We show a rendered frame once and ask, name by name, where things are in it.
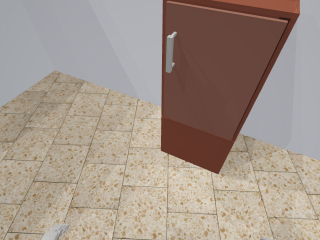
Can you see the handle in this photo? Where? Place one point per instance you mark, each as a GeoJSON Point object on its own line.
{"type": "Point", "coordinates": [169, 52]}

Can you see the left robot hand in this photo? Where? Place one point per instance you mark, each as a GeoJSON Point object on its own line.
{"type": "Point", "coordinates": [55, 232]}

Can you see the cupboard door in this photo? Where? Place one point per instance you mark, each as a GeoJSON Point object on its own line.
{"type": "Point", "coordinates": [219, 58]}

